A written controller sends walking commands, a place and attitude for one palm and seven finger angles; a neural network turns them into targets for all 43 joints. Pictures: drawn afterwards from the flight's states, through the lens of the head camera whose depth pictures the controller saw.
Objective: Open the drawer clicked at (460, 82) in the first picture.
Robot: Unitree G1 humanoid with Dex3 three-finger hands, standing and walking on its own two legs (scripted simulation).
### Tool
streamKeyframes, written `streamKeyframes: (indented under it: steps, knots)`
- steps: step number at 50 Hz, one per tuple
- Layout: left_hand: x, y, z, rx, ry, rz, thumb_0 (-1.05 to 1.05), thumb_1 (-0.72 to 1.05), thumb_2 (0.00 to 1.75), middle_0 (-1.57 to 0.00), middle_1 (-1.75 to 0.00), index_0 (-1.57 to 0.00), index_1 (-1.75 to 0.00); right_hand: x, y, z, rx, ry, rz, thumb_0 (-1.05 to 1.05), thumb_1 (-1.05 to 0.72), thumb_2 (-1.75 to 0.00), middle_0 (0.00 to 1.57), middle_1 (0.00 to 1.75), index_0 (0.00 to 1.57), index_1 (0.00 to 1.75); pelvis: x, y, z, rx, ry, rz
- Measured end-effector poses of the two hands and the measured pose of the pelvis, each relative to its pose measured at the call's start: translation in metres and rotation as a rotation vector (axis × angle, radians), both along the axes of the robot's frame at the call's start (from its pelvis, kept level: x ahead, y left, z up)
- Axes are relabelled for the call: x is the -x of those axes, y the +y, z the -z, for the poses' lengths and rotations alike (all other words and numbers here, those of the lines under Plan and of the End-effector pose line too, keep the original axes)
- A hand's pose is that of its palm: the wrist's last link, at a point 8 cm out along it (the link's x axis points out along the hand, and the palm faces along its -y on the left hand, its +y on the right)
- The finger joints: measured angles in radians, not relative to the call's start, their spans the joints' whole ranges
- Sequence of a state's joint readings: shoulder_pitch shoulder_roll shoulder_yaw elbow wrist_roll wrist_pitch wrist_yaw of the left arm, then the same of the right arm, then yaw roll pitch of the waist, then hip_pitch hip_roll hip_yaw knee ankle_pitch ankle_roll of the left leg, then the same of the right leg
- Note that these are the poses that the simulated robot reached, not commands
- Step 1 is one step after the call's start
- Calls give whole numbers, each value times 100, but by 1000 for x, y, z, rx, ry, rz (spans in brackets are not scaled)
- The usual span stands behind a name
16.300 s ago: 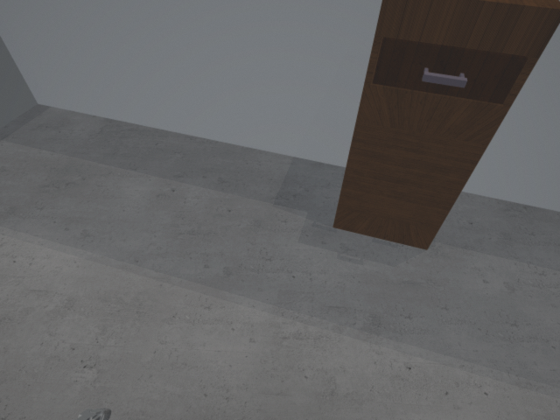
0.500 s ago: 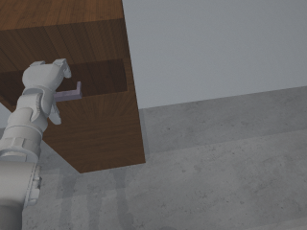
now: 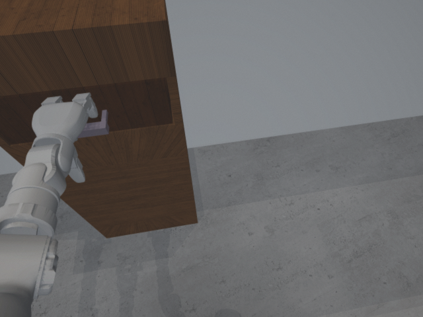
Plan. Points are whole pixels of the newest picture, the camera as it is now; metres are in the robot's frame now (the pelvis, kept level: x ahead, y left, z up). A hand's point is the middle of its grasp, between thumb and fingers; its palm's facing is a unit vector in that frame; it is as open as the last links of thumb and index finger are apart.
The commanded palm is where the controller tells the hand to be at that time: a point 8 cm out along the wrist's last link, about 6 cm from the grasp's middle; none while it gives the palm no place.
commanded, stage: lower the fingers behind the handle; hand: left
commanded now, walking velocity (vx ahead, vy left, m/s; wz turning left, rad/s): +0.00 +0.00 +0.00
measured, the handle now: (80, 124) +0.51 +0.28 +0.05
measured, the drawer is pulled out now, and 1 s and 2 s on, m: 0.00 0.00 0.00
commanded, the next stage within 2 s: close the thumb around the handle in 0.94 s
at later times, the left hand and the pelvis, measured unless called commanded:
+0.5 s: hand (82, 147) +0.46 +0.27 +0.02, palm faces -0.08 -0.02 -1.00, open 13.8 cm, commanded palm +0.44 +0.28 +0.08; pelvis -0.01 +0.00 -0.01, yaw +0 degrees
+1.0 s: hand (81, 150) +0.45 +0.27 +0.02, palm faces -0.06 -0.02 -1.00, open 13.8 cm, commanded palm +0.44 +0.27 +0.08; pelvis -0.01 +0.01 -0.01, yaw +0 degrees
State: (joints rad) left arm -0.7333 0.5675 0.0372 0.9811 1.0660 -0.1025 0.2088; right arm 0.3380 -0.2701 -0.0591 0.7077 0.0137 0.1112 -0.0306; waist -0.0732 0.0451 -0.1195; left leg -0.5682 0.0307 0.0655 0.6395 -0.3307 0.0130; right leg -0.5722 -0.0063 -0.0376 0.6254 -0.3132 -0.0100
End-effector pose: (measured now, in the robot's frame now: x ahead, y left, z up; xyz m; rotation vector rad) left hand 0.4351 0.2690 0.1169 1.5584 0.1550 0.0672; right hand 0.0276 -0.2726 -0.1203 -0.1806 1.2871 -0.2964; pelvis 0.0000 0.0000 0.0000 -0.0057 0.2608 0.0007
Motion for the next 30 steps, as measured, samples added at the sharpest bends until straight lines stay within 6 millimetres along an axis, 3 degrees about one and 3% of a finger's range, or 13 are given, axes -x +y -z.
streamKeyframes:
  steps: [11, 30]
  knots:
    - [3, 6, 17, -12, 13, 8, 0, -49, 30, -32, -120, -32, -120, 1, 0, 2, 15, 3, -18, 0, -90, -90, 20, 30, 20, 30, 6, 1, 5, 4, 21, -12]
    - [-5, 6, 40, 9, 3, 8, 0, -49, 30, -31, -120, -32, -120, 40, 5, 8, 15, 106, 26, 0, -90, -90, 20, 30, 20, 30, 7, 7, 13, 11, 68, 5]
